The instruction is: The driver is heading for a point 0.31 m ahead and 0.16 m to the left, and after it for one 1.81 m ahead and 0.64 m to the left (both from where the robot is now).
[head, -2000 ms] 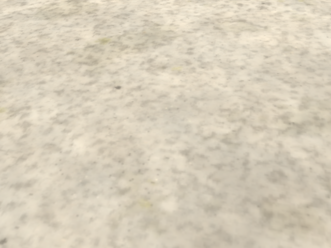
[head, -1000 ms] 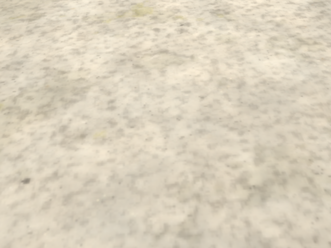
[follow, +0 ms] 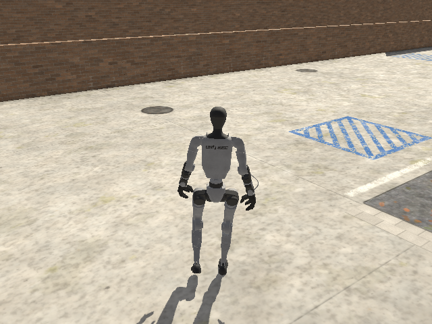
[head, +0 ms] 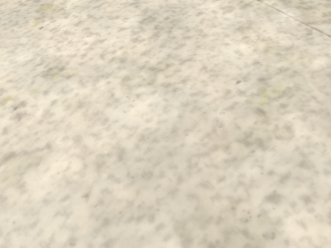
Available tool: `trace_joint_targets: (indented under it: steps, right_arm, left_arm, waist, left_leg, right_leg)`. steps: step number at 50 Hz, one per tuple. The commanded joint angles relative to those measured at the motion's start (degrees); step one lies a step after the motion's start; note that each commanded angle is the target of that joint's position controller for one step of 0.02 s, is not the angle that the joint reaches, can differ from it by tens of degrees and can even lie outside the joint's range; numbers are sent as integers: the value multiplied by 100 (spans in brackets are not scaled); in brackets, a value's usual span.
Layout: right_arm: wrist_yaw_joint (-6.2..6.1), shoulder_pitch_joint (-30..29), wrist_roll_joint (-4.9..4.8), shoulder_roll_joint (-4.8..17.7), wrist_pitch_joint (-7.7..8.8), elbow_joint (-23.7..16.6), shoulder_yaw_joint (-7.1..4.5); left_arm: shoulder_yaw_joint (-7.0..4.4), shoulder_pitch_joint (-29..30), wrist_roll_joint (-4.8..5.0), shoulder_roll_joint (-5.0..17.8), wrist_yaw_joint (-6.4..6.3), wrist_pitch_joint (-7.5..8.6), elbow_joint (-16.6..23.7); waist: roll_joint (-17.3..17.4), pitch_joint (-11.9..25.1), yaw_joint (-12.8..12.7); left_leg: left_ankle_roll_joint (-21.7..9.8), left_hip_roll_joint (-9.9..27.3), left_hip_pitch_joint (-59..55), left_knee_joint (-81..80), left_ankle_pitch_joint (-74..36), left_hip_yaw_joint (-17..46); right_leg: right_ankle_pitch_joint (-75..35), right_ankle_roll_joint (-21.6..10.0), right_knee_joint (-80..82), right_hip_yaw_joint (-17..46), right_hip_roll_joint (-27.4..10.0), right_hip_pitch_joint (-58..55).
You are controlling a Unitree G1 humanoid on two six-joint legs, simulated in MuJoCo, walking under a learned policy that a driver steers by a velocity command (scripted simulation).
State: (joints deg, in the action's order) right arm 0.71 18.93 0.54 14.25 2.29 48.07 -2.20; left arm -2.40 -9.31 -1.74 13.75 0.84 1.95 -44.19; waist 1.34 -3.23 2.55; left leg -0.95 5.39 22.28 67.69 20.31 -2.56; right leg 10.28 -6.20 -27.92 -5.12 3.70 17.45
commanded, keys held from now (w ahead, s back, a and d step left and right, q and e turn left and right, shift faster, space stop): w+q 0.24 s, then q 0.76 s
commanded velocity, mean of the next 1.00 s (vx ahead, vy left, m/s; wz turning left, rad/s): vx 0.23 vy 0.00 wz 0.45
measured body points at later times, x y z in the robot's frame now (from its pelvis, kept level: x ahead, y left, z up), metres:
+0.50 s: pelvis +0.24 +0.04 -0.01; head +0.28 +0.05 +0.43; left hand +0.23 +0.30 -0.15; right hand +0.43 -0.18 -0.13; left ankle +0.32 +0.10 -0.73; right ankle +0.12 -0.09 -0.62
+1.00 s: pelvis +0.33 +0.01 +0.00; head +0.36 +0.01 +0.45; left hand +0.31 +0.31 -0.10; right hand +0.56 -0.19 -0.12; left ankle +0.32 +0.10 -0.73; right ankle +0.40 -0.08 -0.74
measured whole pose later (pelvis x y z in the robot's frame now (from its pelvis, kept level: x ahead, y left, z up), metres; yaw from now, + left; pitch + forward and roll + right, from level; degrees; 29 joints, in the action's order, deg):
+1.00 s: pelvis +0.33 +0.01 +0.00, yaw +33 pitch +2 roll +0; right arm 0.1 14.4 0.5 17.4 -2.8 42.6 -5.3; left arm -1.2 -9.8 -0.6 15.3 -3.0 -0.2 -41.2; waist 1.7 -1.5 1.9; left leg -2.6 -10.8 19.7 31.8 14.3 13.5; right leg 12.1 -0.8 -28.4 3.7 2.3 16.2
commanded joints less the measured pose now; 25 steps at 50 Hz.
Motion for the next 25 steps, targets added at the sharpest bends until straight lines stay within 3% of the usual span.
trace_joint_targets:
  steps: [1,4,7,12,15,18,19,20,21,22,23,24,25]
  right_arm:
    - [75,585,92,503,-117,-70,-129]
    - [138,272,66,414,-178,-79,-174]
    - [147,-288,67,383,-174,-201,-186]
    - [214,-1085,117,202,-127,-438,-85]
    - [254,-1395,165,60,-77,-618,-6]
    - [197,-460,205,251,-54,-417,-80]
    - [159,127,232,422,-9,-275,-154]
    - [98,743,299,602,74,-117,-242]
    - [27,837,259,1170,116,-111,-378]
    - [10,788,116,1754,70,-223,-541]
    - [-27,549,-127,1543,-33,-373,-555]
    - [-71,60,-140,1182,-108,-454,-449]
    - [-90,-253,-112,822,-169,-474,-339]
  left_arm:
    - [-128,-528,49,537,-67,228,38]
    - [-157,-731,64,636,-65,350,-147]
    - [-132,-964,66,574,-78,384,-290]
    - [-89,-1196,81,543,-158,411,-493]
    - [-63,-1418,91,572,-256,347,-679]
    - [-135,-1240,82,874,-374,277,-694]
    - [-159,-1108,81,944,-385,240,-640]
    - [-175,-847,162,994,-353,222,-544]
    - [-76,-1025,149,551,-302,245,-342]
    - [-26,-1675,274,324,-276,188,-147]
    - [-38,-1364,81,580,-265,152,-197]
    - [-36,-958,105,595,-246,155,-64]
    - [-54,-777,53,614,-245,143,-50]
  waist:
    - [-437,404,-108]
    - [-458,123,-112]
    - [-435,-90,-250]
    - [-449,-274,-431]
    - [-425,-327,-495]
    - [-776,278,-101]
    - [-771,622,149]
    - [-506,939,560]
    - [415,1390,371]
    - [1145,2407,-12]
    - [7,2478,180]
    - [-81,1523,54]
    - [-371,833,-151]
  left_leg:
    - [-51,112,646,-115,-366,448]
    - [-44,13,1148,-408,-925,540]
    - [-18,-48,1730,-912,-1503,572]
    - [-83,-145,1761,-2219,-2139,69]
    - [-247,-402,1360,-3036,-1998,-485]
    - [-560,-969,278,-3209,-1336,-731]
    - [-721,-1054,-371,-3463,-1356,-560]
    - [-924,-971,-1260,-4277,-2242,-299]
    - [-1301,340,-2625,-3803,-5117,1046]
    - [-2604,1807,-4131,-3696,-7858,3457]
    - [-2573,1626,-3675,-4060,-6821,3031]
    - [-2352,1364,-2740,-4397,-5679,2571]
    - [-2010,1006,-1930,-4717,-4978,2238]
  right_leg:
    - [-1693,-469,1689,1276,-1638,-916]
    - [-1658,-329,1984,766,-1537,-989]
    - [-1758,-219,2123,425,-1510,-1289]
    - [-2443,-89,2088,-166,-1508,-1733]
    - [-4297,33,1470,-562,-1516,-2060]
    - [-6344,212,-57,-702,-1552,-2238]
    - [-6050,213,-987,-662,-1557,-2065]
    - [-4734,292,-2381,-738,-1317,-1589]
    - [-183,457,-4188,-749,-685,-133]
    - [2697,652,-6054,145,225,1484]
    - [1975,647,-6014,858,-248,1686]
    - [1582,672,-5681,804,-442,1828]
    - [1423,712,-5160,762,-604,1787]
